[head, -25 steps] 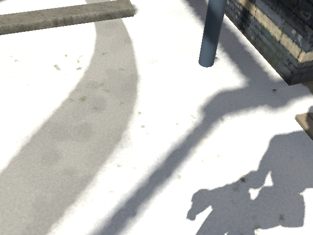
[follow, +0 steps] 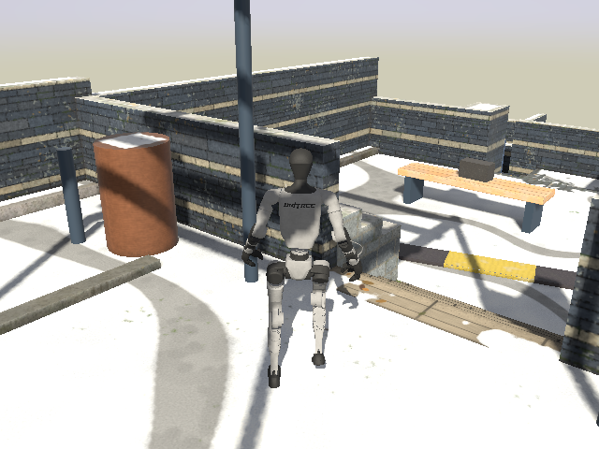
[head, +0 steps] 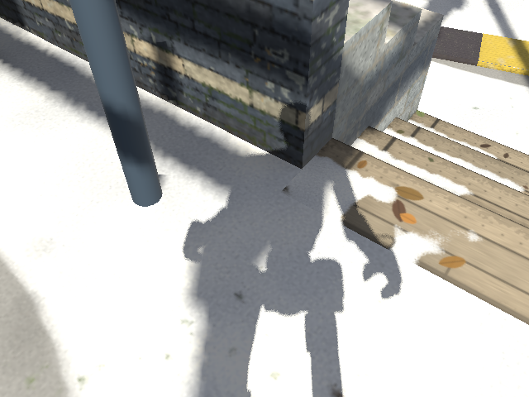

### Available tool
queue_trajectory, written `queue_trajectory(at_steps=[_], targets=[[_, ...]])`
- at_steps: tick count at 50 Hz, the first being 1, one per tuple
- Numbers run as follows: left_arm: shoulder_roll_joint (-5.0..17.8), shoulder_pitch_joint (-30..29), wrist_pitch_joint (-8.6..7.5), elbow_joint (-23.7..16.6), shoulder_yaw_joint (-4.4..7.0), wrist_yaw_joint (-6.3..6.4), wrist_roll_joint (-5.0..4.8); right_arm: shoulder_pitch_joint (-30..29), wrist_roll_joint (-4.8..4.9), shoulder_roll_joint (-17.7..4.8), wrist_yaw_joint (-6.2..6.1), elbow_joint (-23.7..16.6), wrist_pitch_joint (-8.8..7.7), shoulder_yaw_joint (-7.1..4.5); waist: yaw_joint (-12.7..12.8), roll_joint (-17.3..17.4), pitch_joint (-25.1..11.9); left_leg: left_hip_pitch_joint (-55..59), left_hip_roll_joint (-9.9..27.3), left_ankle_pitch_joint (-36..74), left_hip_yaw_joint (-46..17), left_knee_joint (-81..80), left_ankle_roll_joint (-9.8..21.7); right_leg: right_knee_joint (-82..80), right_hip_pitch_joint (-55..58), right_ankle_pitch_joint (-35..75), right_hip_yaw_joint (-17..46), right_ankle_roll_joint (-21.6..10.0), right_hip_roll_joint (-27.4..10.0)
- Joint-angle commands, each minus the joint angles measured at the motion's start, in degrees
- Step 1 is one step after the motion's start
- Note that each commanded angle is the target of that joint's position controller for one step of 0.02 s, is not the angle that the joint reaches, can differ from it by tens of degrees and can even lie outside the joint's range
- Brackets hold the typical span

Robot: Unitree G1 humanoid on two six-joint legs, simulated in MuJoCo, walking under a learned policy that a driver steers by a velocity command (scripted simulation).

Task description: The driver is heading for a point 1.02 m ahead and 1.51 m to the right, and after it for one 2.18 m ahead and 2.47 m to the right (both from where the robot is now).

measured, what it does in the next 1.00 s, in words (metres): walks ahead, turning right: right foot, then left foot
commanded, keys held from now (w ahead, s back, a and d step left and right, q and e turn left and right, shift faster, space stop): w+e+shift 0.28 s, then w+shift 0.50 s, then w+e+shift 0.22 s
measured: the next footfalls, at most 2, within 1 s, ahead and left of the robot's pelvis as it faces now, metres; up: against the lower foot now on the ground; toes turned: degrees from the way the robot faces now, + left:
right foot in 0.28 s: +0.42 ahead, -0.11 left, +0.00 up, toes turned -21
left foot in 0.74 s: +0.92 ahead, -0.10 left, +0.00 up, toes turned -26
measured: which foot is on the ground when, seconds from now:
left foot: down 0.00-0.26, up 0.28-0.72, down 0.74-1.00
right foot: up 0.00-0.26, down 0.28-0.72, up 0.74-1.00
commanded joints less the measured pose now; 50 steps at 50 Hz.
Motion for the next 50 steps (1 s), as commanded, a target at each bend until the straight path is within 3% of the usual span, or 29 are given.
queue_trajectory(at_steps=[1,4,7,10,12,13,14,15,16,17,18,19,21,22,27,29,32,34,35,36,37,38,39,40,41,43,45,47,50], targets=[[-1.63,-3.63,0.06,-6.82,-1.07,-1.01,0.0,-2.29,0.36,-2.04,0.32,-0.94,-0.92,0.16,2.22,7.05,3.37,5.81,15.69,7.17,-12.85,-13.82,8.34,-1.28,-14.99,3.91,5.12,0.38,-6.39],[-0.4,-6.83,-0.34,-7.79,-1.19,-1.57,0.38,-3.99,-0.63,-4.93,-0.26,0.05,-1.13,-0.2,2.71,5.57,6.04,2.71,14.2,13.55,-3.2,-17.19,7.57,-9.91,-13.84,13.68,3.06,1.61,-5.88],[-0.65,-14.49,-1.18,-9.21,-1.42,-2.91,0.5,0.26,-0.57,-6.93,-0.62,2.39,-1.11,-0.24,-0.45,2.13,8.43,6.45,12.87,20.74,3.77,-18.6,4.7,-23.2,-11.31,21.03,-2.64,-0.22,-3.9],[0.83,-17.14,-2.11,-9.99,-0.65,-4.25,0.08,3.08,-0.82,-11.32,-1.3,3.76,-0.33,-0.73,0.55,6.16,5.74,11.26,12.39,59.0,9.36,-12.63,1.42,-32.74,0.83,20.03,-11.18,-3.26,3.26],[4.2,-8.87,-1.57,-8.66,1.32,-4.2,-0.45,2.43,-0.74,-14.67,-2.33,3.52,1.03,-1.52,7.3,12.12,-0.11,14.12,14.68,84.14,9.91,1.53,1.37,-32.52,11.54,13.02,-13.04,-5.16,7.33],[7.66,3.26,-0.94,-5.54,3.29,-3.8,-0.65,-0.63,-0.75,-15.32,-2.46,2.1,1.49,-1.84,13.78,13.44,-5.61,9.3,15.63,89.15,8.87,14.82,2.24,-32.82,25.61,10.75,-11.45,-7.42,8.12],[11.14,19.37,-0.4,-0.7,5.48,-2.95,-0.61,-5.16,-0.22,-14.08,-2.21,-0.09,1.1,-1.58,21.38,9.56,-10.48,-4.02,12.23,73.35,8.62,35.5,2.03,-41.7,47.53,17.16,-4.89,-10.92,5.86],[11.16,19.91,-0.12,2.33,4.45,-1.73,-0.15,-4.36,-2.04,-2.92,-1.36,-1.39,-0.66,1.48,14.91,-8.45,-7.25,-23.98,1.48,-9.5,5.85,59.91,1.74,-39.76,57.66,19.03,8.61,-12.56,-0.87],[12.25,14.09,-1.63,-2.18,3.81,-1.62,2.21,3.38,1.29,-1.01,-0.21,-5.97,-3.47,3.27,7.11,-16.17,-22.91,-38.08,-1.71,-17.41,-8.19,70.74,2.81,-52.25,68.95,-4.82,42.98,-25.33,-12.76],[7.79,15.48,-2.25,-1.93,3.7,-1.33,2.21,-4.68,2.4,-7.5,0.09,-6.17,-4.93,2.14,12.21,-3.9,-19.77,-40.18,1.75,-8.59,-11.14,64.84,4.65,-62.94,63.49,-15.86,47.1,-21.22,-13.1],[6.66,13.48,-3.19,-0.77,3.12,-1.35,2.31,-7.34,3.62,-7.21,0.0,-6.86,-5.14,2.07,9.05,3.02,-9.29,-40.24,3.48,-4.62,-10.01,58.93,4.96,-65.99,52.57,-14.54,42.8,-19.29,-12.42],[5.52,8.19,-3.97,-1.14,2.58,-1.59,2.4,-7.11,2.56,-5.84,-0.46,-5.64,-4.65,2.32,5.16,9.99,-4.25,-35.6,6.11,-1.76,-10.05,54.38,4.14,-66.15,41.27,-9.01,37.93,-17.46,-10.69],[2.13,2.59,-4.62,-1.26,1.25,-1.38,3.51,-2.71,1.41,-5.14,-0.2,-3.59,-2.23,2.03,0.01,6.44,0.07,-28.48,9.41,0.41,-10.17,49.31,2.07,-66.92,26.79,-2.24,27.83,-16.14,-6.05],[0.77,2.2,-4.64,-0.32,0.81,-1.19,2.8,-2.72,1.0,-4.74,-0.2,-3.37,-1.16,1.93,-0.71,5.18,1.9,-27.56,10.59,0.41,-9.01,46.43,0.99,-67.5,22.21,0.2,23.46,-15.51,-4.62],[1.56,7.1,-5.2,3.39,0.7,1.14,2.12,-17.85,-1.26,0.33,0.86,-8.13,-1.33,4.11,5.02,3.16,6.6,-22.11,8.91,26.15,-2.99,20.48,-1.78,-69.82,11.11,10.92,8.38,-11.75,1.73],[3.59,9.91,-5.66,4.75,1.23,1.0,1.62,-21.75,-0.22,0.06,1.52,-8.9,-1.88,4.11,7.76,2.41,6.46,-16.47,6.6,33.55,-1.85,11.2,-1.33,-72.51,13.03,8.63,8.24,-11.01,0.39],[3.86,13.25,-5.06,7.55,1.31,0.91,0.66,-25.97,1.83,-3.08,1.9,-10.65,-1.82,3.08,8.81,0.38,7.48,-21.79,5.77,29.3,-3.33,2.72,0.25,-70.93,29.09,13.94,9.53,-9.52,-3.79],[5.31,13.27,-3.92,8.79,1.58,1.26,1.69,-22.5,1.54,-5.27,2.15,-10.42,-1.57,2.12,5.78,-1.68,3.75,-19.85,3.47,22.83,-2.12,2.23,2.1,-65.05,39.23,32.84,9.94,-7.78,-6.43],[5.52,15.6,-2.32,11.46,1.75,1.49,1.39,-12.49,-0.38,-8.9,0.98,-8.62,-1.25,0.36,0.97,-4.94,-1.84,-9.5,-0.03,19.87,-2.12,2.14,2.7,-53.38,41.57,38.93,7.59,-5.31,-1.54],[7.49,13.32,-1.34,10.84,1.83,1.28,2.94,0.89,0.32,-11.07,-0.22,-5.67,-0.56,-0.82,-6.56,-4.85,-9.31,6.04,0.84,23.57,-0.93,4.3,1.92,-39.24,36.33,41.87,5.02,-2.19,0.24],[3.46,14.9,-0.44,9.48,0.69,1.58,5.73,13.3,0.06,-15.87,-1.54,-2.84,-0.11,-1.61,-8.76,1.31,-19.31,26.35,12.03,34.19,-12.38,14.1,2.03,-19.17,23.14,23.02,5.77,1.01,3.4],[-5.75,28.96,-1.68,10.04,-1.44,0.99,2.67,12.8,-3.61,-19.63,-0.2,-1.96,-1.3,-1.64,-0.18,27.43,-29.63,40.31,27.92,43.58,-47.44,6.01,15.81,4.02,8.01,-22.14,15.8,4.22,17.04],[0.6,27.42,-1.68,12.06,-0.93,0.44,-0.13,11.68,-1.98,-15.17,0.77,-1.57,-1.19,-1.16,-2.13,21.35,-35.53,41.84,28.69,25.21,-53.97,0.03,20.44,14.04,1.95,-18.18,18.47,5.2,13.44],[3.46,11.54,-1.76,7.01,-1.03,-0.02,-0.21,3.17,-1.25,-6.19,1.04,-2.69,-0.08,1.18,-3.27,21.59,-24.29,34.35,23.42,35.49,-34.1,0.94,19.34,11.2,-4.43,-18.66,10.63,4.88,6.8],[6.81,-2.95,-2.49,2.53,-0.75,0.55,1.36,-5.37,-0.37,-3.01,0.31,-4.15,0.11,2.48,-5.03,17.38,-9.35,21.31,21.96,82.7,-22.12,3.78,18.45,8.48,-7.87,-26.65,8.67,8.36,6.98],[4.73,0.11,-1.11,3.32,-0.92,0.53,1.44,-3.59,-1.01,-3.5,-1.91,-2.57,0.92,2.15,-1.23,9.42,-12.5,13.67,20.65,75.76,-17.2,1.33,16.01,4.26,-3.49,-21.71,8.46,8.18,4.36],[2.07,7.07,1.94,4.02,-1.38,0.99,1.12,-11.33,-1.63,-5.9,-2.26,-4.53,2.15,1.67,5.93,4.32,-11.3,-2.52,19.11,61.48,-10.78,-4.06,16.19,-6.24,5.69,-10.1,5.83,7.92,2.77],[1.0,11.09,2.79,4.22,-1.1,1.1,1.87,-17.31,-2.32,-7.96,-2.29,-5.49,2.88,1.11,9.19,8.62,-9.29,-10.58,14.47,51.71,-0.84,-7.53,14.33,-21.18,12.17,6.1,1.77,8.56,3.02],[1.36,8.87,3.78,3.39,-0.07,-1.17,2.03,-18.39,-0.04,-6.93,-2.74,-4.66,2.36,1.09,7.88,11.31,-8.83,-11.25,16.3,29.4,2.58,-6.34,11.06,-35.72,18.52,21.79,1.94,6.36,0.41]])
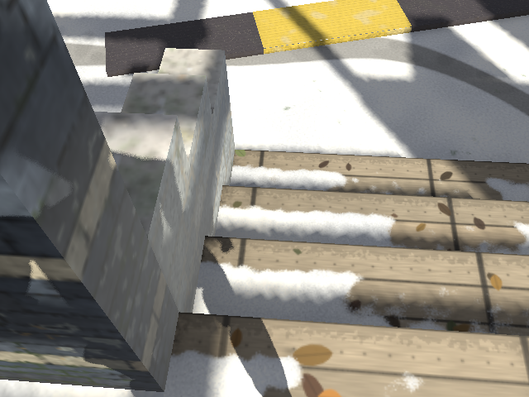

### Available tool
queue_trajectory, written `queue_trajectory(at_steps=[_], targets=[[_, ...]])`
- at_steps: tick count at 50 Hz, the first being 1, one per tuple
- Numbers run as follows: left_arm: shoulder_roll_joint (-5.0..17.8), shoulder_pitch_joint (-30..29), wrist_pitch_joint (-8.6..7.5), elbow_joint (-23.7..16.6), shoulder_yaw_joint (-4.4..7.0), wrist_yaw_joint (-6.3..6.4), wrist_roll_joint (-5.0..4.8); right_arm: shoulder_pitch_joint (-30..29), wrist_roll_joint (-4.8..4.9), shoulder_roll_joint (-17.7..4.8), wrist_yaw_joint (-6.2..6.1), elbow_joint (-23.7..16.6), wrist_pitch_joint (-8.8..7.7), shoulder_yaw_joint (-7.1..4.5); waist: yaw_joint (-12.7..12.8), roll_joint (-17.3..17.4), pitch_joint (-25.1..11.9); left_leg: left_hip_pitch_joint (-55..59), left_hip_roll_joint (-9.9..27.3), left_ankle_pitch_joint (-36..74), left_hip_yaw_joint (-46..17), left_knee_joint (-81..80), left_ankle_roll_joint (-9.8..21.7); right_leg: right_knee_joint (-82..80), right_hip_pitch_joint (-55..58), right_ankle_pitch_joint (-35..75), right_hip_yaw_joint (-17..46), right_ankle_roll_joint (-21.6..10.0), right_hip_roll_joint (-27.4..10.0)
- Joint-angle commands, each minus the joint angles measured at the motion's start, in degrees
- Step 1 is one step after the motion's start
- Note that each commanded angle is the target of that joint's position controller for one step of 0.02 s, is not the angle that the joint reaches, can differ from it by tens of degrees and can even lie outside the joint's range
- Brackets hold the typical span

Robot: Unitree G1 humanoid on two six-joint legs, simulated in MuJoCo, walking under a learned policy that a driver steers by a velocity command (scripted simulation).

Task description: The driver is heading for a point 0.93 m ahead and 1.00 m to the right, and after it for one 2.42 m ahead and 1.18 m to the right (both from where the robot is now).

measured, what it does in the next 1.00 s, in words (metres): steps to the right, turning right: right foot, then left foot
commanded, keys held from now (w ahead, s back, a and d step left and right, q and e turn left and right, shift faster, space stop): w+e+shift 1.00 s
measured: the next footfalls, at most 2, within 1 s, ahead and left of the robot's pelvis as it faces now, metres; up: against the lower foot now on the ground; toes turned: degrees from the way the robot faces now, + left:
right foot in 0.16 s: +0.19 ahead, -0.14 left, +0.00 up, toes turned -9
left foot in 0.46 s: +0.22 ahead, +0.00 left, +0.00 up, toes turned -32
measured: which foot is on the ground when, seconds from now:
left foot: down 0.00-0.18, up 0.20-0.44, down 0.46-0.78, up 0.80-1.00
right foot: up 0.00-0.14, down 0.16-0.44, up 0.46-0.74, down 0.76-1.00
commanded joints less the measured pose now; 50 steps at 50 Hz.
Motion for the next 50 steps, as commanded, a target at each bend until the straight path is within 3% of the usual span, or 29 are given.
queue_trajectory(at_steps=[1,5,8,9,10,11,12,14,15,18,22,23,24,25,26,27,28,31,33,36,38,39,40,41,42,44,45,48,50], targets=[[2.5,12.92,2.38,0.08,1.73,-1.86,0.5,-10.41,1.3,-8.51,-0.56,-5.77,-1.68,-2.48,6.28,7.45,-13.34,-5.25,15.1,13.86,-2.75,-5.24,8.69,-8.88,21.3,12.82,-0.11,-2.15,-3.65],[6.23,6.36,4.31,-4.59,4.0,-2.47,1.26,-8.27,1.6,-11.87,-2.08,-2.73,0.16,-4.18,4.48,4.8,-5.8,0.89,21.96,0.63,-6.41,-5.11,9.29,-8.42,10.85,-0.53,-1.4,-5.89,-5.86],[5.03,11.49,3.24,-3.11,4.56,-3.0,1.07,-7.39,2.0,-11.51,-3.81,-0.41,3.62,-4.62,5.59,1.87,-5.58,7.03,18.35,6.54,-2.52,6.63,6.49,-16.02,13.67,-4.98,-4.0,-8.68,-2.31],[9.32,16.24,2.84,-1.99,6.12,-2.61,1.0,-6.01,1.96,-10.26,-3.93,-0.22,4.07,-4.34,7.2,-8.3,-6.51,2.94,9.34,4.51,2.31,22.18,2.45,-24.87,21.42,14.62,3.3,-13.54,-1.69],[15.68,16.97,2.56,-2.73,7.66,-1.71,1.25,-8.73,0.65,-7.99,-3.35,-4.53,3.77,-3.81,5.92,-24.58,-6.55,-17.42,-6.32,-25.3,3.13,42.47,-3.27,-33.25,30.74,21.47,27.87,-25.74,-8.27],[13.87,16.83,1.83,-3.28,6.69,-1.59,1.07,-10.17,1.36,-5.71,-2.41,-4.61,2.39,-2.89,6.17,-23.46,-10.86,-25.66,-7.56,-32.29,-6.6,54.88,-1.8,-35.01,37.02,21.89,32.65,-29.56,-10.83],[11.69,15.93,1.02,-4.01,6.13,-1.09,0.01,-9.56,2.47,-6.3,-1.51,-4.36,1.04,-2.96,5.25,-16.97,-13.81,-25.1,-6.65,-29.31,-9.98,57.13,0.72,-32.49,38.38,24.94,29.72,-28.13,-10.97],[8.83,11.65,0.5,-5.3,5.66,-0.25,-2.22,-8.71,1.72,-7.77,-1.66,-2.51,-0.24,-3.66,2.63,-2.7,-15.0,-18.85,-4.74,-22.53,-12.26,47.21,2.02,-28.99,34.69,24.98,23.31,-22.6,-6.84],[7.97,10.04,0.92,-6.3,5.29,-0.34,-1.58,-9.09,1.54,-8.16,-1.99,-2.1,-0.37,-3.67,2.41,-1.18,-15.76,-14.99,-5.45,-20.85,-11.2,42.1,1.45,-29.21,33.13,26.41,22.06,-21.81,-5.06],[6.48,8.13,1.34,-7.53,4.94,-1.81,-0.29,-5.0,3.08,-6.86,-2.15,-0.63,0.12,-3.47,2.2,-3.07,-15.76,-7.23,-6.39,-17.41,-11.44,23.79,0.58,-31.37,32.18,20.12,22.8,-21.05,-1.74],[4.72,4.97,1.76,-10.32,3.66,-4.4,-0.96,5.23,2.66,-9.69,-3.0,2.03,0.16,-5.05,-0.3,-6.9,-15.64,12.83,-1.73,-0.33,-13.42,-2.2,2.83,-31.0,22.41,-9.92,25.58,-15.54,3.25],[0.98,8.46,2.54,-10.55,2.6,-4.74,-1.3,8.16,1.67,-11.66,-2.9,2.43,0.37,-5.47,0.96,2.57,-19.28,23.66,10.89,-1.45,-23.13,-3.0,6.85,-17.39,13.55,-23.59,19.67,-13.14,7.57],[-0.66,12.4,2.34,-10.09,2.0,-4.87,-1.15,7.45,-0.04,-16.19,-3.11,2.32,0.69,-5.86,3.75,12.94,-15.72,23.35,27.22,-3.26,-45.01,-10.92,15.76,-2.19,0.92,-27.61,14.15,-9.99,12.53],[4.39,12.85,1.47,-9.3,2.9,-5.22,-0.55,1.23,0.97,-16.1,-3.84,1.24,-0.17,-6.44,5.35,11.82,-7.57,18.07,32.4,-7.98,-49.45,-15.42,18.15,6.98,-7.74,-23.79,12.64,-6.72,6.44],[3.06,11.15,-1.45,-7.14,1.91,-1.63,-4.29,-16.82,1.75,-4.93,-0.37,-5.14,-1.65,-3.3,7.36,23.86,-5.37,9.6,17.75,-25.86,-28.89,-9.81,6.53,13.82,-3.93,-12.34,2.83,-4.94,-2.04],[3.77,13.07,-1.55,-4.79,1.88,-0.47,-1.66,-17.0,1.84,-1.58,0.5,-5.91,-2.04,-2.38,6.09,21.23,-6.05,4.12,11.06,-24.76,-20.58,-11.6,3.59,16.43,2.3,-10.96,-1.0,-3.61,2.91],[4.8,11.72,-1.37,-4.4,2.23,0.28,0.08,-13.32,1.61,-3.59,0.76,-5.65,-2.39,-2.74,4.82,15.39,-4.25,2.02,9.75,-24.45,-16.41,-12.02,3.46,16.92,3.57,-8.37,-4.32,-2.48,2.07],[0.05,-1.72,-1.8,-11.92,-0.32,0.22,-0.81,-0.52,1.66,-10.95,1.39,-4.0,-3.22,-4.27,-2.52,6.56,0.05,10.42,11.86,-19.46,-13.68,-14.84,6.88,0.37,-2.0,-7.8,-3.71,-4.68,-4.6],[-0.8,-3.99,-2.64,-13.38,-1.18,-0.81,-1.83,0.56,1.18,-13.46,1.88,-3.93,-2.91,-4.96,-3.06,6.38,-1.51,12.17,12.88,-16.21,-10.82,-15.12,7.85,-5.41,1.29,-10.71,-5.56,-5.9,-6.31],[1.66,0.34,-2.66,-10.77,-0.3,-1.67,-2.78,-1.44,1.51,-14.43,3.02,-4.24,-2.2,-5.05,0.26,4.61,-3.47,9.63,12.77,-6.27,-5.04,-11.53,7.9,-9.97,12.17,-8.86,-10.95,-7.79,-3.99],[7.06,18.38,-2.26,-3.58,2.94,-1.04,-2.77,-3.88,1.66,-12.19,2.99,-4.89,-1.95,-4.15,10.29,0.25,-12.13,2.16,8.03,24.23,5.18,12.15,4.51,-12.97,37.17,-6.91,-15.56,-10.04,3.07],[13.05,32.87,-2.28,-0.18,5.36,-0.55,-2.87,-7.51,0.81,-9.7,2.7,-7.66,-2.68,-3.3,17.44,-8.41,-14.55,-15.95,5.57,15.71,4.71,36.29,1.11,-15.9,54.77,-10.11,-1.76,-14.42,-1.73],[18.89,29.02,-3.07,-1.88,5.61,-0.64,-2.51,-7.94,0.5,-1.51,2.97,-13.27,-4.96,-0.97,10.71,-25.92,-17.96,-35.33,-4.38,-21.68,-4.25,52.8,-0.96,-31.23,59.79,-28.48,33.59,-23.6,-13.62],[12.48,24.85,-4.27,-5.03,3.73,-0.75,-1.9,-13.57,2.4,-7.69,3.22,-14.81,-6.79,-1.9,12.53,-14.83,-17.22,-42.31,-2.82,-19.36,-11.79,56.97,-0.2,-37.43,59.26,-27.79,41.52,-24.65,-17.62],[10.02,23.34,-4.63,-4.8,2.82,-0.6,-1.02,-13.83,3.48,-8.42,3.81,-15.08,-7.76,-2.06,10.81,-9.42,-13.73,-45.26,-1.07,-17.62,-11.27,57.1,0.31,-35.71,57.64,-22.35,37.85,-24.53,-18.36],[8.03,19.62,-3.91,-5.01,1.89,-0.55,-1.21,-10.46,0.96,-6.24,4.47,-13.1,-7.66,-1.56,6.41,-0.7,-8.99,-37.84,2.16,-12.47,-11.23,47.21,-0.4,-33.9,46.08,-15.56,26.94,-21.86,-13.92],[7.37,16.34,-3.77,-5.93,1.4,-0.24,-0.58,-8.29,0.69,-6.06,5.13,-12.54,-6.93,-1.77,3.6,-4.29,-7.81,-32.77,2.45,-9.74,-11.88,44.32,-1.28,-34.42,39.46,-14.89,25.07,-22.18,-12.38],[6.84,12.69,-3.98,-5.52,1.29,1.72,-0.23,-12.17,0.39,-7.05,5.06,-12.99,-5.65,-2.31,2.58,-4.17,-2.61,-22.91,-0.54,-0.83,-7.73,30.31,-4.2,-38.62,24.93,-8.75,17.62,-20.81,-6.93],[8.14,10.06,-3.93,-4.43,2.26,3.24,-0.17,-13.31,-0.96,-4.02,5.31,-13.07,-6.2,-1.6,1.52,-3.92,-4.2,-5.16,-6.0,11.4,-2.89,25.35,-4.46,-35.66,11.44,2.01,11.6,-19.03,-2.63]])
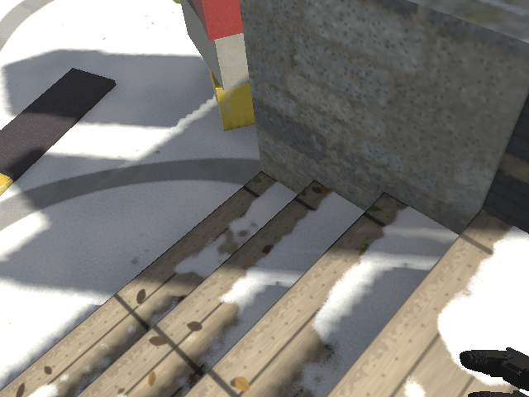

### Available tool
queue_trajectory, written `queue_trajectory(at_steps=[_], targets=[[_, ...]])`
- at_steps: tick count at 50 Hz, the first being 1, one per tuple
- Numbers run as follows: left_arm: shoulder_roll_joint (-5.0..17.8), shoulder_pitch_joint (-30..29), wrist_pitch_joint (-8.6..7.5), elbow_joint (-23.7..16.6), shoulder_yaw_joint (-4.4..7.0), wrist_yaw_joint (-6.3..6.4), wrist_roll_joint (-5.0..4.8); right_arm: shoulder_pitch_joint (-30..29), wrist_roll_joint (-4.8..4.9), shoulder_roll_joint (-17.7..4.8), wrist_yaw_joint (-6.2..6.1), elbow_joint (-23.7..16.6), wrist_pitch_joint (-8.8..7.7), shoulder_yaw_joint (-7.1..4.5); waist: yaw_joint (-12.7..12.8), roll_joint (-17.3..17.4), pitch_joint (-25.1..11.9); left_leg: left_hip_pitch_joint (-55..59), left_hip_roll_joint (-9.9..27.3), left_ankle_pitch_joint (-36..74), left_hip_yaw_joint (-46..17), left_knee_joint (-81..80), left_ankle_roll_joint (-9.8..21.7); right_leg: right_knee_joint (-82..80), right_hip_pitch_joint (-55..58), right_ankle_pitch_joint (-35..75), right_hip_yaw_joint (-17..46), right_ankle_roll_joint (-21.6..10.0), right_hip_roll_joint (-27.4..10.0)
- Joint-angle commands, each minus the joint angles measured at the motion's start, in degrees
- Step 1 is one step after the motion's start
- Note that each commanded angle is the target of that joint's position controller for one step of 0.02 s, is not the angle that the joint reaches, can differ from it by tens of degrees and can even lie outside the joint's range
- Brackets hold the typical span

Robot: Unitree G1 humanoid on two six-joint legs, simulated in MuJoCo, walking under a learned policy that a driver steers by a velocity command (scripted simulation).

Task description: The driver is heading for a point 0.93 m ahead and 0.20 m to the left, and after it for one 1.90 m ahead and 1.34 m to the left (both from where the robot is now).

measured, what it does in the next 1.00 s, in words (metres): goes down, turning left: left foot, then right foot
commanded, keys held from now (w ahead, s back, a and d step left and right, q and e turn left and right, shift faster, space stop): w+e+shift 0.02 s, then w+q+shift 0.98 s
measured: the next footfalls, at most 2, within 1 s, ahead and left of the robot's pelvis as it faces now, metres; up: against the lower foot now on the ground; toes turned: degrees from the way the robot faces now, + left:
left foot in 0.14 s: +0.26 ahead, +0.12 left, +0.00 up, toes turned -4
right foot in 0.46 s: +0.54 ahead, -0.18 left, +0.00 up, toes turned +9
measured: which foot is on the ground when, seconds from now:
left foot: up 0.00-0.12, down 0.14-0.46, up 0.48-0.82, down 0.84-1.00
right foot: down 0.00-0.16, up 0.18-0.44, down 0.46-0.82, up 0.84-1.00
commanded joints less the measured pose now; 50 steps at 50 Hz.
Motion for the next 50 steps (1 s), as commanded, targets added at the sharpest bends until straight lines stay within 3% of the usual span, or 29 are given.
queue_trajectory(at_steps=[1,5,7,8,9,10,11,12,13,16,18,20,22,23,25,26,27,29,32,37,40,41,42,43,44,45,47,48,50], targets=[[13.32,-11.53,-1.36,-5.35,4.76,2.21,0.33,-1.92,-0.54,-2.73,0.0,-3.77,-1.2,-1.49,-5.29,-7.72,-0.96,25.52,-8.21,13.93,8.34,-4.87,-1.1,-11.96,-25.83,15.83,7.05,-9.37,-4.93],[8.97,-9.66,-1.8,-3.51,3.68,0.79,1.1,4.08,1.6,-7.38,-0.52,-1.8,-2.01,-5.02,-6.96,-11.96,-2.9,26.88,-6.44,15.1,7.53,-7.94,3.55,-2.74,-10.27,34.86,6.46,-6.47,-7.32],[10.51,-19.78,-1.5,-5.38,3.81,0.54,2.72,25.87,2.63,-11.02,-1.4,3.97,-1.38,-7.34,-21.02,-11.12,-6.78,42.1,-6.62,9.6,10.29,-9.69,4.22,22.58,-12.25,54.1,3.5,-3.94,-6.72],[8.78,-19.92,-2.04,-6.17,3.47,0.26,2.01,36.74,2.99,-10.52,-1.73,6.61,-0.62,-7.47,-25.38,-2.48,-9.89,56.6,-4.8,2.41,9.63,-12.73,7.76,48.67,-24.81,46.4,1.25,-1.03,-1.47],[0.17,-15.67,-2.95,-5.83,0.91,0.05,0.25,39.43,3.16,-8.4,-0.96,8.48,-0.82,-5.71,-22.3,19.85,-12.3,65.55,6.26,-6.82,-14.14,-15.33,15.83,79.09,-42.46,-7.14,2.9,2.33,5.97],[-3.97,-19.05,-4.99,-9.2,-1.19,-0.39,-1.66,38.69,1.24,-2.29,0.12,8.16,-1.26,-3.02,-19.92,23.59,-7.15,58.39,7.35,3.11,-27.22,-22.3,17.6,86.15,-50.77,-21.17,10.61,0.4,8.24],[-1.17,-17.51,-5.73,-13.25,-1.26,-1.21,-5.35,25.72,0.85,-5.43,-0.31,4.62,-1.31,-2.68,-7.75,19.41,-3.36,52.53,16.72,-18.07,-49.6,-37.33,24.75,80.87,-60.46,-13.14,5.83,0.19,3.68],[3.09,-24.64,-5.91,-13.44,-1.08,-1.61,-3.25,22.94,1.5,-3.78,-0.72,3.64,-1.49,-2.78,-6.85,1.81,3.35,41.1,18.07,-26.14,-54.87,-40.05,23.53,73.47,-58.59,-8.0,5.16,-1.03,-1.75],[2.88,-29.25,-5.14,-14.7,-1.47,-1.78,-0.99,20.78,1.23,-3.2,-1.22,3.18,-1.72,-2.2,-5.35,-8.56,6.62,30.69,16.89,-26.8,-50.93,-36.99,22.01,68.08,-56.3,-4.4,6.24,-1.03,-4.63],[5.52,-24.56,-4.78,-16.13,-1.62,-2.54,2.96,9.97,2.03,-8.75,-3.96,1.1,-0.61,-2.72,1.94,-6.08,6.78,4.65,6.33,-17.96,-30.68,-38.6,15.74,37.91,-32.0,8.59,6.18,1.98,-9.7],[6.33,-21.9,-5.04,-14.27,-0.87,-2.41,3.09,12.67,3.68,-12.38,-3.97,2.61,-0.47,-4.04,1.64,-5.28,0.96,-2.52,3.08,-11.49,-18.14,-37.35,13.24,27.21,-9.75,18.47,-0.27,3.8,-7.15],[3.5,-20.37,-5.34,-12.74,-0.68,-2.31,2.16,16.93,5.14,-10.7,-2.93,4.29,1.0,-3.79,1.21,-5.31,-2.6,-1.23,1.75,-12.94,-13.46,-32.97,12.03,23.68,1.69,17.68,-5.78,5.18,-4.01],[7.24,-0.8,-5.6,-7.45,2.74,-2.08,1.67,11.54,4.1,-10.57,-2.18,2.84,1.97,-3.86,12.29,-1.74,-11.12,1.34,-2.08,5.78,-7.14,-11.28,7.33,24.51,16.83,16.97,-6.08,4.12,-3.78],[8.47,8.63,-5.93,-4.97,3.98,-1.93,1.51,10.85,3.92,-8.68,-2.05,1.97,2.4,-3.88,16.3,-5.98,-12.11,-1.94,-5.69,-3.17,-5.5,10.12,4.88,16.03,22.86,7.78,-1.1,1.07,-6.75],[8.9,-4.34,-5.08,-6.26,3.34,-2.63,1.38,24.67,5.87,1.84,-1.82,2.32,2.74,-2.02,-0.52,-23.17,-5.48,-13.96,-4.96,-12.64,-5.95,23.49,5.72,-3.73,9.3,-11.17,30.32,-8.65,-21.48],[6.86,-7.11,-5.31,-6.09,3.83,-2.62,1.36,20.59,5.79,2.07,-2.05,1.84,3.67,-1.77,-1.5,-15.11,-0.37,-15.01,-2.07,-9.67,-7.07,25.11,7.7,-5.42,-0.38,-26.62,38.38,-10.46,-22.96],[4.06,-10.08,-6.09,-6.79,3.23,-2.99,1.45,15.28,5.07,1.69,-2.6,0.23,4.49,-1.98,-1.93,-7.16,2.71,-14.3,-1.28,-6.79,-7.1,25.9,8.7,-4.41,-6.52,-24.08,37.02,-9.53,-22.76],[0.57,-15.2,-7.46,-5.78,2.7,-3.09,1.45,15.01,2.64,0.97,-2.45,0.22,6.33,-2.21,-5.76,-3.51,3.49,-12.62,2.91,0.04,-10.29,19.83,10.4,5.09,-15.44,-9.41,25.78,-5.08,-22.38],[1.94,-14.79,-6.89,-1.48,2.66,-0.08,1.12,14.94,-0.31,-1.46,-0.15,0.4,7.02,-3.38,-7.36,-6.24,1.51,-0.39,1.89,21.96,-4.21,1.96,7.4,11.9,-25.08,-4.72,3.83,-0.48,-16.91],[7.13,-9.59,-5.81,1.07,3.44,2.61,1.42,9.12,2.99,-2.07,2.36,-1.72,6.45,-3.19,-5.82,-5.38,-2.96,18.24,-3.51,30.58,8.01,-9.42,6.52,20.72,-27.09,4.2,-10.27,2.66,-15.98],[11.67,-12.2,-4.71,-0.02,4.53,1.33,1.31,29.66,1.74,-8.72,-0.03,4.12,7.3,-6.78,-15.88,-5.73,-12.35,45.99,-9.66,21.8,15.71,-9.39,11.48,53.74,-25.2,43.0,-17.34,5.56,-13.24],[10.0,-15.28,-3.74,0.51,4.7,2.07,0.03,39.61,1.28,-9.22,-0.3,7.41,7.37,-7.22,-22.22,2.45,-8.03,50.88,-1.69,22.19,3.59,-28.13,18.48,84.58,-31.06,23.94,-17.25,7.79,-8.32],[2.87,-20.77,-3.46,0.36,2.69,2.61,1.5,42.7,1.56,-6.33,-0.21,9.85,7.02,-5.35,-24.67,11.84,3.35,51.48,0.94,25.25,-0.12,-33.31,21.92,107.94,-46.36,-18.55,-17.23,6.11,-2.64],[-2.58,-17.65,-4.52,-6.56,0.84,2.5,3.64,35.8,-0.24,-8.53,-0.09,8.57,5.92,-3.61,-11.41,22.78,5.06,52.71,0.98,60.22,-3.14,-13.4,18.2,113.55,-61.36,-26.25,-12.18,4.03,-2.95],[-0.64,-11.36,-6.06,-9.49,0.05,1.26,4.09,32.3,0.45,-7.31,-0.24,5.28,5.34,-3.54,-6.69,15.65,-7.94,58.18,3.14,58.4,-16.6,-12.26,23.74,101.13,-63.69,-19.71,-4.45,4.03,-4.27],[4.78,-9.84,-7.03,-8.35,1.28,1.11,2.64,28.14,1.61,-8.63,-0.25,3.58,5.1,-4.72,-5.4,-1.22,-12.88,57.78,5.79,35.08,-25.48,-17.6,25.52,90.0,-64.39,-13.02,-2.18,4.56,-6.14],[5.76,-12.78,-7.53,-8.91,1.92,2.09,-0.22,15.69,0.64,-12.32,-0.5,0.87,2.8,-5.32,0.9,-6.92,-6.21,36.87,13.15,2.23,-45.83,-25.35,27.51,68.0,-64.05,0.47,5.18,6.39,-8.23],[7.7,-18.11,-5.98,-9.89,2.67,2.84,-0.43,8.52,1.96,-8.55,-1.23,-0.97,1.55,-3.77,3.31,-12.41,3.08,19.36,11.06,5.46,-43.3,-27.46,26.26,51.96,-56.73,7.34,6.44,10.29,-8.98],[6.58,-19.52,-4.69,-10.78,2.74,3.39,2.42,7.0,2.61,-7.66,-2.46,-0.01,1.08,-3.3,2.64,-10.64,1.39,8.97,5.14,12.25,-37.16,-24.4,25.07,33.72,-38.42,13.01,4.73,11.38,-8.08]])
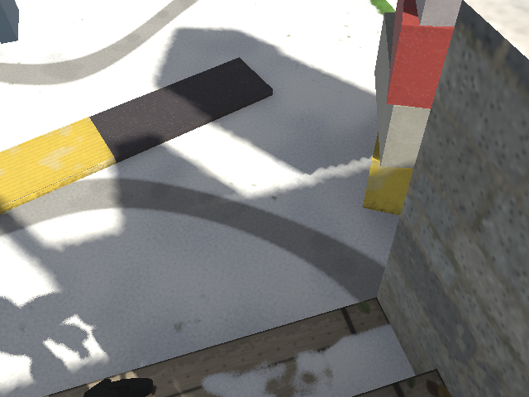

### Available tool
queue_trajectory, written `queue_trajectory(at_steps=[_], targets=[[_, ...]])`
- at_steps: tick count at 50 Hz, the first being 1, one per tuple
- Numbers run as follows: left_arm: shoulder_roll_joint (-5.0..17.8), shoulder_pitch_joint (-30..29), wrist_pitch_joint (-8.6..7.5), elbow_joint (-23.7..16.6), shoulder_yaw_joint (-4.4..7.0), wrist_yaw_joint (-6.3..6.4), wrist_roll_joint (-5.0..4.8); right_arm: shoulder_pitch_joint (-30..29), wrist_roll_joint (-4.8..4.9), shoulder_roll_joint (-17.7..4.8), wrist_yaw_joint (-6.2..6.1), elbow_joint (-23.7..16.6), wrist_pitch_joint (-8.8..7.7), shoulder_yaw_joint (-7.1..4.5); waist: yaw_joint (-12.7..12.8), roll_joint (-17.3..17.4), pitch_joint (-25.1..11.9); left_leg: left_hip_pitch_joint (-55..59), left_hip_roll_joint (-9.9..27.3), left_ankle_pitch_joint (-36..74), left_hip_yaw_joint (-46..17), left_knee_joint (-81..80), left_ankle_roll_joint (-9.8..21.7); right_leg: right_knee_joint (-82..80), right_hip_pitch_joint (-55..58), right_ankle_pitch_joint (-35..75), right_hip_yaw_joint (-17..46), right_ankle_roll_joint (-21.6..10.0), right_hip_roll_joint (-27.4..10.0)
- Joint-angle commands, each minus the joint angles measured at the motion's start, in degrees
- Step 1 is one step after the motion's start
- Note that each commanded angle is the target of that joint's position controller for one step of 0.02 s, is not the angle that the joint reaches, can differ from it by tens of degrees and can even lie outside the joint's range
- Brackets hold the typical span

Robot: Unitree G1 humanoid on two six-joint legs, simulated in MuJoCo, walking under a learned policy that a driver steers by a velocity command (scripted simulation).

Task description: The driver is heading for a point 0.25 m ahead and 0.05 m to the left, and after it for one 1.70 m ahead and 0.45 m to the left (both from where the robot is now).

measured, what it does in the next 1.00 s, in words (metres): goes down, turning left: right foot 0.17 m lower, then left foot 0.17 m lower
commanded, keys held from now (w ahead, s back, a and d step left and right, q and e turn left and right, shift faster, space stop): w+q+shift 0.40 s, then w+shift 0.60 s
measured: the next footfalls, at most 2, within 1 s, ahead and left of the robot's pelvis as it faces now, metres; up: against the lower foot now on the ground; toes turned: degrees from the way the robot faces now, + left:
right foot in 0.24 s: +0.41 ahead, -0.20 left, -0.17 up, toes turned +24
left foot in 0.80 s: +0.66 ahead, +0.10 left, -0.35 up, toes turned +32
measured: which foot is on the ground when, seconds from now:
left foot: down 0.00-0.26, up 0.28-0.78, down 0.80-1.00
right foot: up 0.00-0.22, down 0.24-0.78, up 0.80-1.00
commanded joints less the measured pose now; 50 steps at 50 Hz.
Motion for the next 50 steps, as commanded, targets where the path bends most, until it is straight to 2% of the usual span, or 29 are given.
queue_trajectory(at_steps=[1,3,4,6,8,10,12,13,14,15,16,17,19,22,25,29,34,37,38,39,40,41,42,44,45,46,47,48,50], targets=[[11.38,4.21,-0.38,-4.54,3.92,0.08,1.74,-13.75,0.42,-12.97,-2.12,-8.94,-3.5,-3.22,7.21,-5.34,-3.51,-9.64,19.76,38.02,-32.7,-12.26,11.24,-21.28,11.58,20.77,1.44,0.25,-0.52],[12.7,-2.86,-2.82,-3.25,4.31,-2.85,0.88,-5.31,1.79,-8.99,-4.29,-5.65,-2.74,-2.64,0.21,-4.6,-3.21,3.67,12.82,22.3,-27.21,-2.26,8.15,-34.53,1.58,41.16,1.37,-2.94,1.14],[10.06,-7.73,-3.5,-4.65,3.44,-3.74,2.25,-2.54,2.78,-6.58,-5.08,-4.48,-1.73,-2.09,-2.66,-3.95,-1.28,2.45,10.42,14.7,-25.6,-0.36,6.71,-43.04,4.79,48.25,1.6,-3.61,1.47],[5.79,-13.98,-2.94,-6.64,2.89,-5.55,0.66,3.12,2.59,-5.8,-4.85,-1.13,0.02,-1.87,-7.06,-2.36,1.32,-7.19,6.67,5.03,-23.68,-3.35,4.4,-56.76,22.96,47.68,-2.36,-2.41,6.09],[7.78,-8.95,-2.45,-6.26,4.58,-5.36,-1.12,2.02,2.17,-5.26,-5.42,-0.03,0.84,-2.03,-5.23,7.12,0.91,-3.7,6.05,6.38,-26.62,-0.37,3.82,-57.54,30.35,44.85,0.92,-2.24,4.65],[12.46,1.69,-1.65,-2.1,7.28,-3.99,-3.14,0.55,1.59,-4.28,-4.84,0.03,1.29,-1.97,0.8,6.75,-0.06,5.82,6.86,9.35,-26.08,12.57,2.2,-62.25,34.84,38.12,3.11,-2.26,0.02],[17.23,19.39,-1.76,5.02,9.96,-4.45,-2.03,-2.47,1.04,-3.22,-3.28,0.8,0.67,-1.38,10.14,6.25,-4.11,-1.58,5.72,13.5,-21.61,35.21,-2.12,-62.1,54.21,35.05,2.75,-2.22,-3.86],[17.22,30.59,-1.48,8.96,9.61,-5.22,-0.33,-2.1,0.93,2.26,-2.05,1.72,-0.35,0.11,13.89,-0.09,-6.2,-16.71,2.2,-13.64,-21.95,55.25,-3.79,-51.41,69.89,32.5,6.64,-3.07,-8.28],[15.41,32.4,-1.15,10.29,8.26,-5.32,1.66,5.63,1.1,4.09,-1.71,1.06,-1.12,0.26,10.55,-17.02,-6.62,-34.92,1.06,-22.52,-20.2,73.29,-4.76,-35.14,77.69,41.12,2.15,-0.23,-7.15],[16.04,25.88,-0.6,10.36,8.39,-5.58,1.58,14.41,4.21,2.69,-2.77,-0.95,-1.94,-0.2,2.74,-32.24,-9.79,-40.48,5.61,-13.73,-17.07,78.47,-5.42,-45.59,73.27,31.84,18.13,-0.4,-12.24],[15.45,23.43,0.14,11.69,9.1,-5.01,-1.32,9.7,5.15,-0.42,-4.18,-3.76,-1.26,-0.69,2.0,-24.41,-8.36,-42.86,10.87,-1.11,-10.0,68.24,-6.6,-61.54,65.03,-8.28,31.08,-4.91,-17.64],[9.39,16.45,0.35,11.14,7.83,-4.12,-1.97,-0.41,4.55,-2.43,-4.92,-5.17,-0.16,-1.06,2.63,-7.32,0.25,-42.49,15.58,10.59,-7.22,64.59,-5.02,-69.69,52.05,-25.15,33.34,-5.4,-16.9],[4.2,6.71,-1.56,12.0,5.56,-2.37,-2.27,-1.38,3.39,-3.6,-5.36,-5.59,2.34,-2.07,-2.66,1.54,8.22,-34.78,18.59,24.21,-14.71,52.3,-2.79,-60.91,29.81,-9.42,22.35,-0.84,-12.32],[8.12,9.79,-2.13,16.57,6.26,-1.72,-1.17,-4.46,1.07,-2.94,-4.78,-8.21,3.08,-3.41,-2.17,-8.31,8.07,-28.47,19.61,28.91,-11.24,30.54,-4.64,-64.58,23.03,1.41,5.16,-3.56,-5.85],[9.88,17.61,-0.78,21.07,6.22,-1.07,-0.32,-3.34,1.99,2.08,-2.45,-6.96,2.13,-1.98,-2.44,-2.13,5.24,-38.58,16.57,32.27,-13.05,29.29,-2.38,-55.11,33.22,22.92,7.35,-6.27,-10.53],[6.47,21.47,-0.31,21.28,4.41,0.85,-1.5,-17.68,-1.05,1.8,1.65,-8.78,0.57,-0.96,1.99,0.12,6.85,-25.0,11.2,63.78,-4.24,1.9,-2.37,-52.32,25.18,8.53,-5.59,-3.54,-2.64],[5.86,30.59,0.97,25.65,4.66,2.98,-2.82,-28.42,0.7,1.6,3.46,-12.26,-0.34,-0.11,7.55,-3.75,8.77,-17.01,9.23,53.64,4.04,-10.52,-4.23,-41.32,32.86,22.54,-11.53,-4.25,-1.39],[8.56,20.12,1.25,25.11,5.87,1.72,-1.94,-9.86,1.25,-3.5,2.99,-6.42,-0.4,-2.53,-3.38,-7.04,4.91,-6.68,13.06,40.98,2.49,-5.14,-0.91,-20.04,33.18,41.27,-7.08,-6.92,-6.09],[8.45,17.23,0.55,24.77,5.9,0.79,-1.8,5.21,1.0,-7.73,1.82,-0.14,-1.0,-4.26,-9.59,-1.78,-1.56,12.09,11.46,39.29,6.58,-7.25,0.33,-4.45,28.11,53.07,-10.73,-7.0,-4.53],[9.92,9.85,-0.22,22.99,6.37,0.41,-2.85,16.52,0.3,-5.26,0.89,1.94,-0.71,-3.86,-20.01,6.74,-2.36,23.15,16.68,40.59,5.18,-25.06,5.72,29.89,20.31,33.24,-12.56,-5.25,2.48],[3.0,7.39,-0.84,20.28,5.21,-0.43,-0.79,14.54,0.97,-0.97,0.92,5.34,-1.58,-1.92,-16.22,15.11,1.3,30.44,19.49,43.48,-0.92,-21.41,5.85,44.4,2.74,-21.32,-11.83,-8.15,8.3],[0.7,16.96,-2.03,17.33,4.56,-1.41,-1.99,11.18,-0.53,1.7,1.18,3.62,-3.38,0.23,-6.01,19.98,-6.07,40.42,23.27,60.25,-9.15,-1.46,7.3,35.04,-9.63,-25.35,3.31,-11.49,7.05],[3.61,19.96,-2.49,18.04,4.72,-2.61,-2.19,9.95,0.53,1.29,1.46,3.25,-2.93,-0.85,-5.17,12.5,-13.16,41.44,27.58,47.4,-16.95,-3.76,12.49,25.3,-12.41,-22.33,5.88,-11.36,5.2],[6.2,12.05,-1.34,15.96,6.54,-1.91,-3.05,-9.56,0.08,0.78,0.27,-0.85,-3.62,-1.33,5.31,-8.74,-1.6,6.34,29.32,8.95,-23.47,-21.51,11.29,-8.86,-3.49,2.41,1.94,-8.61,-0.32],[1.94,10.52,0.49,16.04,5.24,-1.43,-2.43,-17.38,-0.91,-2.01,-0.49,-3.24,-3.83,-1.85,7.84,-3.61,3.82,-7.34,34.62,11.74,-31.36,-22.04,13.31,-13.29,0.87,-2.85,0.89,-5.29,-3.5],[2.45,8.17,1.66,15.91,4.74,-1.28,-1.13,-16.92,-1.55,-1.83,-1.25,-3.55,-4.75,-1.56,6.72,-10.42,6.07,-13.14,34.59,19.94,-34.46,-19.99,13.67,-16.68,3.66,-6.17,0.37,-1.88,-5.66],[2.81,12.46,1.81,17.45,4.72,-2.22,-0.17,-10.78,-2.98,-5.38,-1.36,-1.64,-4.83,-3.31,6.0,-9.01,1.63,-12.05,31.81,23.0,-31.47,-15.84,13.17,-12.77,7.13,3.09,-2.54,-2.25,-4.28],[4.21,7.78,0.78,16.5,4.97,-3.43,-0.96,-7.46,-1.47,-3.16,-2.74,-0.04,-5.24,-3.14,4.7,-6.0,1.27,-8.5,26.79,13.64,-25.75,-13.58,9.11,-23.9,2.61,20.8,2.58,-3.88,-6.78],[4.46,2.12,-0.21,14.38,4.29,-4.97,1.23,-7.74,1.14,-2.45,-4.68,0.91,-5.53,-2.57,4.22,-0.16,0.65,-18.63,18.02,5.2,-11.33,-12.36,4.07,-41.19,20.19,44.29,-1.41,-7.06,-5.49]])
